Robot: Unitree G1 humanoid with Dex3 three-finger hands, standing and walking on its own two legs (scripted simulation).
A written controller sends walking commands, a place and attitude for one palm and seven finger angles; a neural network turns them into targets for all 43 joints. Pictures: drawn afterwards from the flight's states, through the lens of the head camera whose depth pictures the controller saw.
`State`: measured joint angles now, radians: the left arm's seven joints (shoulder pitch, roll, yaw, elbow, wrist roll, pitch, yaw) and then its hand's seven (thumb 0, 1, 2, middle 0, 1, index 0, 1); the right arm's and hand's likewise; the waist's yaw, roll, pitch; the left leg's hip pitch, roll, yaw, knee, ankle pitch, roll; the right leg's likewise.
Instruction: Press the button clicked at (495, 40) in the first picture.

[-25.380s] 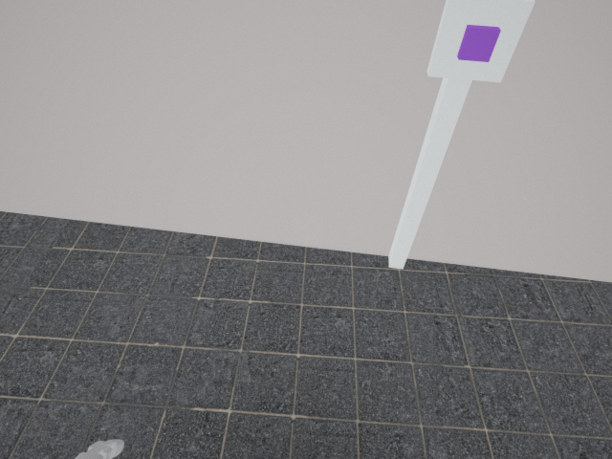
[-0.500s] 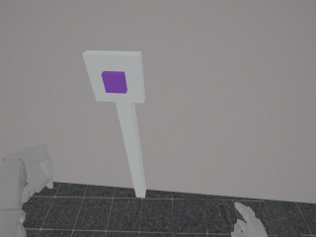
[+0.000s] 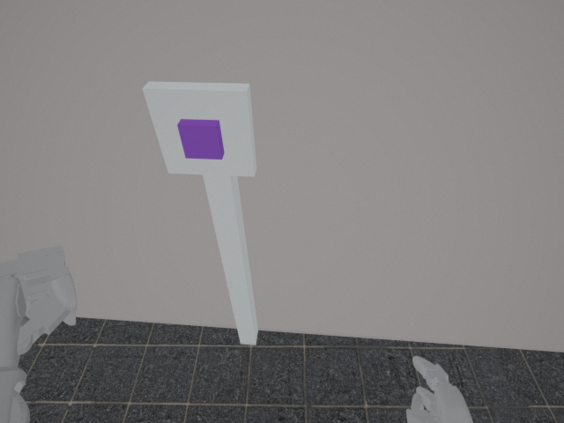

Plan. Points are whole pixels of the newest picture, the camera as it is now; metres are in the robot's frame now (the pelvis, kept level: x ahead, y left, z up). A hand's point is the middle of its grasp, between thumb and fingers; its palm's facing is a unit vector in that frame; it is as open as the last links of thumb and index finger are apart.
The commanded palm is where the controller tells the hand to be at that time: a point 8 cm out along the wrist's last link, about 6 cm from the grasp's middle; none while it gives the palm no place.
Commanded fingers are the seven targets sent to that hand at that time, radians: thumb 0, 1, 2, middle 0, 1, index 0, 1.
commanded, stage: step back with the hand held close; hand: left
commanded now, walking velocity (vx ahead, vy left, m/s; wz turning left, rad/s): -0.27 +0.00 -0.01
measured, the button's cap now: (202, 138) +0.54 +0.21 +0.14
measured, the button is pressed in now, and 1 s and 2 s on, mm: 0 0 0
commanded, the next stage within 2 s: stop stepping back and stand still in 1.00 s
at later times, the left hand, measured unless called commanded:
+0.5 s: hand (35, 363) +0.13 +0.26 +0.15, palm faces +0.38 -0.79 -0.48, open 3.1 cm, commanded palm +0.07 +0.30 +0.17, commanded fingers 0.00 0.90 0.90 -1.30 -1.50 -1.30 -1.50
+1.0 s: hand out of the picture +0.05 +0.23 +0.16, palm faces +0.31 -0.85 -0.43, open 3.1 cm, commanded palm -0.01 +0.28 +0.17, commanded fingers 0.00 0.90 0.90 -1.30 -1.50 -1.30 -1.50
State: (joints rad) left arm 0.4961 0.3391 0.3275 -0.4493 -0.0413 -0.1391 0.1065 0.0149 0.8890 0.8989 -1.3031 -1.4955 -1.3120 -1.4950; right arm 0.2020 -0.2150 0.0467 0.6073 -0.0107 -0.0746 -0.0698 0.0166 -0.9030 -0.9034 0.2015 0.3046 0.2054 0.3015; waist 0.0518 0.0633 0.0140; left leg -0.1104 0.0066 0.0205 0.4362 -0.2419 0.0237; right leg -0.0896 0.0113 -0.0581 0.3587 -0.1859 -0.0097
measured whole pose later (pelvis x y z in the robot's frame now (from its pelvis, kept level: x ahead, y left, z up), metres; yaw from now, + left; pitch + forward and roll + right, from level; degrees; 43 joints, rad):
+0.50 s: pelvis -0.06 +0.02 -0.02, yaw -1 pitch -1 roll -1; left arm 0.60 0.37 0.37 -0.56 0.00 -0.21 0.13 0.01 0.89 0.90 -1.30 -1.50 -1.31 -1.49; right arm 0.21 -0.22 0.01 0.52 0.01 -0.05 -0.08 0.02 -0.90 -0.90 0.20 0.30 0.20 0.30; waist 0.01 0.01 0.02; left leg -0.36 -0.02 0.05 0.59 -0.22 0.06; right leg -0.36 -0.03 -0.03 0.56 -0.17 0.02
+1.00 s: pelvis -0.16 +0.01 -0.02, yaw -4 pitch +4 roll -2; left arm 0.59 0.40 0.37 -0.64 -0.04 -0.27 0.14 0.01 0.89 0.90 -1.30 -1.50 -1.31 -1.50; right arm 0.16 -0.16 0.04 0.62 -0.02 -0.13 -0.05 0.02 -0.90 -0.90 0.20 0.30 0.21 0.30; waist 0.04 -0.01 0.00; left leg -0.56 0.04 0.04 0.49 -0.05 0.01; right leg -0.12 0.03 0.00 0.44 -0.39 -0.01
